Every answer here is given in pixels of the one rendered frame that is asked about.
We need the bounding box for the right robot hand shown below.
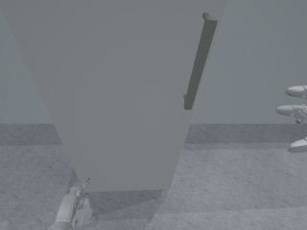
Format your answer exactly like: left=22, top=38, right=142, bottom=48
left=275, top=85, right=307, bottom=153

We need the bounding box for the left robot hand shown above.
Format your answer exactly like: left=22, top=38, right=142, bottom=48
left=54, top=177, right=93, bottom=229

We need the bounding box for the fridge door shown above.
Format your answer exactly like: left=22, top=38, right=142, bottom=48
left=0, top=0, right=228, bottom=193

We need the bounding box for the handle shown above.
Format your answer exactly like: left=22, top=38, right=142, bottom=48
left=183, top=12, right=218, bottom=110

